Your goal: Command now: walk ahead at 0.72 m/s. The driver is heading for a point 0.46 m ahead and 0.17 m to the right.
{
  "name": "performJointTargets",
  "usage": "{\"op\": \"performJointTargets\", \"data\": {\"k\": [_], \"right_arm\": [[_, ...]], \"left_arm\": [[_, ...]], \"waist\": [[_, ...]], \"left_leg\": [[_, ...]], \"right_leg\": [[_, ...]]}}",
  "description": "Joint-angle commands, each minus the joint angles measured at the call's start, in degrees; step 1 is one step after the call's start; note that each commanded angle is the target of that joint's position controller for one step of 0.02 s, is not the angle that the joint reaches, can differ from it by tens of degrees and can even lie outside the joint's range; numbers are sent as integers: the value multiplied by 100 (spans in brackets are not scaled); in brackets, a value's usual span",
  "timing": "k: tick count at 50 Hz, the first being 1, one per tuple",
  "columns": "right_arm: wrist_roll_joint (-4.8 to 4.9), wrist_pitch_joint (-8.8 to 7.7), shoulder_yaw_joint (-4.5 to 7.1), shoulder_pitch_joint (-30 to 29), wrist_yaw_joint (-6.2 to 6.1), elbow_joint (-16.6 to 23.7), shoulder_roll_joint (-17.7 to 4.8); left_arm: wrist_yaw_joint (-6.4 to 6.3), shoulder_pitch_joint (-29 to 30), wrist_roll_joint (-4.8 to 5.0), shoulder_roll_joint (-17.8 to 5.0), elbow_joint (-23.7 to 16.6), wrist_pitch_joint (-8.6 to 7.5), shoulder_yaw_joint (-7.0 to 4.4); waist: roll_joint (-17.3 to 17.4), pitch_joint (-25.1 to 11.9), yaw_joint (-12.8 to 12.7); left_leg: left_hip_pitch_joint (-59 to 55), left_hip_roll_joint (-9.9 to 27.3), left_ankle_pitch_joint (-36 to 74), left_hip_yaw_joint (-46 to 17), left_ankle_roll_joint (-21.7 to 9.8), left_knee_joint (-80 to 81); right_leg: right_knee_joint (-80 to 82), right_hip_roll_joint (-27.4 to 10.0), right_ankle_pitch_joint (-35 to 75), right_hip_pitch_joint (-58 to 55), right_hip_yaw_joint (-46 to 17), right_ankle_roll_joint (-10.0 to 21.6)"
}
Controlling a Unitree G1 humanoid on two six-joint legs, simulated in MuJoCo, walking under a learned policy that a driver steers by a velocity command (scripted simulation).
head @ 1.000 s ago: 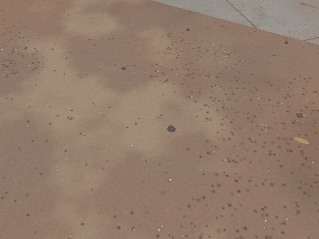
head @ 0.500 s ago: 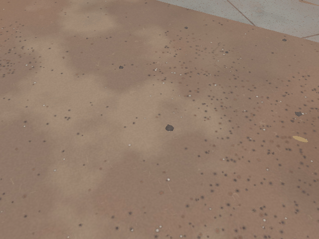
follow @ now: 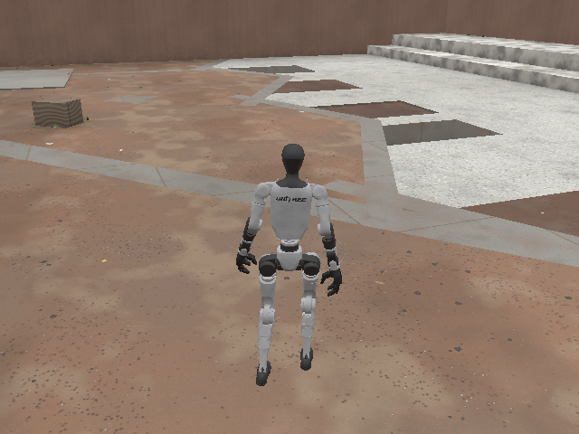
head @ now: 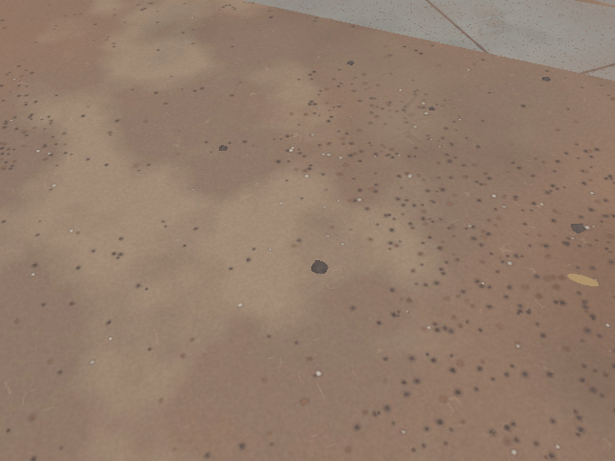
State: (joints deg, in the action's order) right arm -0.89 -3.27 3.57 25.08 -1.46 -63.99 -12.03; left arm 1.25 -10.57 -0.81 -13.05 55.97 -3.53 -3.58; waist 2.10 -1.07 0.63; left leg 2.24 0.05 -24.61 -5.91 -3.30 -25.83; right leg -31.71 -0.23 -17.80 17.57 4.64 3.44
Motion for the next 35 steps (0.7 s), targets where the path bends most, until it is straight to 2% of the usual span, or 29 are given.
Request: {"op": "performJointTargets", "data": {"k": [1,2,3,4,5,6,7,8,11,13,15,17,18,19,20,21,22,23,24,25,26,27,29,30,32,33,34,35], "right_arm": [[3,-318,-61,-1226,113,1020,40],[-108,-315,-14,-1435,199,1143,-225],[-116,-310,-2,-1653,289,1246,-286],[-132,-317,6,-1587,372,1191,-338],[-184,-292,20,-1416,424,1143,-312],[-232,-221,13,-1356,463,1134,-290],[-225,-149,0,-1443,490,1188,-256],[-201,-86,-5,-1624,498,1269,-271],[-163,1,-41,-2563,502,1667,-309],[-146,-15,-88,-3223,516,1996,-271],[-88,-24,-150,-3600,536,2214,-196],[-60,-26,-151,-3702,492,2358,-289],[-50,-39,-139,-3612,451,2394,-357],[-35,-59,-108,-3354,388,2380,-457],[-14,-87,-38,-2795,302,2270,-655],[14,-124,80,-1713,204,1988,-930],[-52,-173,173,-543,106,1665,-1122],[-324,-236,289,101,18,1608,-1624],[-373,-238,326,130,121,1513,-1759],[-260,-230,289,-407,210,1554,-1422],[-206,-283,148,-864,230,1567,-854],[-206,-329,54,-1006,235,1483,-507],[-128,-386,-84,-922,176,1244,-175],[-89,-433,-102,-817,176,1155,-196],[-36,-501,-69,-829,175,1070,-450],[-33,-505,-65,-993,179,1084,-545],[-13,-494,-73,-1234,189,1116,-566],[11,-487,-73,-1208,200,1088,-573]], "left_arm": [[-119,-3164,-158,-1143,676,-105,-329],[-130,-2259,-156,-677,494,-36,-176],[-112,-1419,-149,-652,186,-58,-144],[-79,-1172,-116,-643,77,-123,-136],[-79,-1121,-87,-626,51,-173,-109],[-92,-1134,-71,-478,93,-223,-50],[-108,-1271,-57,-410,162,-269,-20],[-120,-1435,-43,-373,220,-305,-2],[-102,-1840,-20,-370,270,-363,32],[-108,-1948,8,-250,244,-395,88],[-154,-1975,27,-368,208,-423,77],[-182,-1953,59,-571,189,-423,43],[-180,-1881,70,-653,167,-414,32],[-171,-1820,65,-763,150,-413,15],[-171,-1838,32,-903,167,-400,-20],[-182,-1782,-26,-1044,170,-355,-66],[-190,-1626,-30,-1101,144,-318,-108],[-144,-2000,59,-364,-25,-300,21],[-123,-2546,328,101,-105,-328,81],[-201,-2186,243,-387,-123,-296,-30],[-221,-1696,153,-334,-184,-260,-20],[-207,-1407,75,-223,-208,-223,-11],[-103,-1216,-93,-72,-323,-65,-23],[-76,-1202,-109,9,-375,18,-21],[-39,-1054,-137,37,-493,110,-1],[-19,-826,-138,29,-622,119,28],[14,-655,-117,74,-713,97,91],[46,-462,-82,65,-744,67,132]], "waist": [[-2711,-147,-1387],[-1617,377,-846],[-777,744,-489],[-271,612,-352],[-271,470,-182],[-382,519,-83],[-520,623,-70],[-515,761,-85],[-354,1066,-261],[-325,1231,-343],[-453,1259,-378],[-475,1129,-317],[-517,962,-227],[-659,663,-79],[-859,206,171],[-962,-418,649],[-871,-917,1213],[-92,-1715,1001],[1402,-2437,510],[806,-1842,337],[211,-1015,236],[-149,-488,161],[107,-115,-96],[192,-60,-189],[205,42,-358],[221,123,-441],[303,158,-518],[464,97,-419]], "left_leg": [[4559,-508,-458,598,-416,-3464],[4952,-203,112,62,-519,-4401],[5140,258,871,109,-523,-4703],[4804,489,1299,115,-441,-4565],[4497,597,1403,168,-351,-4354],[4352,664,1466,254,-226,-4234],[4401,670,1581,377,-143,-4217],[4614,675,1713,485,-88,-4174],[4919,619,2089,819,21,-3457],[4547,540,2389,956,135,-2481],[3940,389,2638,1088,120,-1619],[3524,240,2629,1118,26,-1149],[3196,119,2494,1142,-53,-944],[2659,-90,2271,1188,-138,-838],[1905,-281,1925,1148,-216,-840],[716,-401,1466,1059,-280,-771],[-631,-87,1651,932,-321,-479],[-2068,1406,37,-711,-518,-374],[-2729,2694,837,-3753,-1099,562],[-2153,2420,2145,-3369,-1158,604],[-1238,2226,3230,-2164,-1137,432],[-473,1969,4154,-1421,-1038,491],[376,1667,4970,-563,-896,782],[559,1660,5380,-354,-875,877],[846,1608,5913,89,-916,1062],[1074,1469,5891,407,-852,1165],[1427,1163,5678,855,-688,1212],[1563,942,5445,1083,-583,1218]], "right_leg": [[2240,-1948,-3441,-3783,-3922,579],[2602,-2180,-3891,-2852,-4922,794],[2406,-2152,-3320,-2289,-4254,809],[2394,-1864,-2568,-1964,-3511,782],[2517,-1652,-2178,-1763,-3031,723],[2657,-1437,-1845,-1564,-2625,646],[2742,-1295,-1489,-1497,-2340,632],[2808,-1189,-1106,-1540,-2095,634],[3067,-999,-12,-1484,-1481,703],[3198,-892,808,-1219,-1358,812],[3415,-958,1889,-1205,-1319,880],[3280,-1055,3096,-1660,-1247,881],[2972,-1051,4013,-1896,-1154,830],[2464,-1051,5380,-2079,-1093,755],[1677,-1072,6459,-2217,-1098,664],[416,-1027,6594,-2039,-1107,587],[-1131,-752,5693,-1361,-943,483],[-3144,-241,3112,43,-765,372],[-4835,579,-839,1356,-901,225],[-5202,251,-508,1744,-1073,285],[-5003,-25,-206,1837,-984,241],[-4673,-159,-199,1735,-945,225],[-4120,-261,-281,1454,-971,107],[-3843,-231,-324,1347,-943,64],[-3217,-156,-88,1315,-812,-17],[-2562,-163,232,1207,-718,-37],[-1639,-146,769,732,-529,-31],[-1031,-27,1440,299,-312,-34]]}}
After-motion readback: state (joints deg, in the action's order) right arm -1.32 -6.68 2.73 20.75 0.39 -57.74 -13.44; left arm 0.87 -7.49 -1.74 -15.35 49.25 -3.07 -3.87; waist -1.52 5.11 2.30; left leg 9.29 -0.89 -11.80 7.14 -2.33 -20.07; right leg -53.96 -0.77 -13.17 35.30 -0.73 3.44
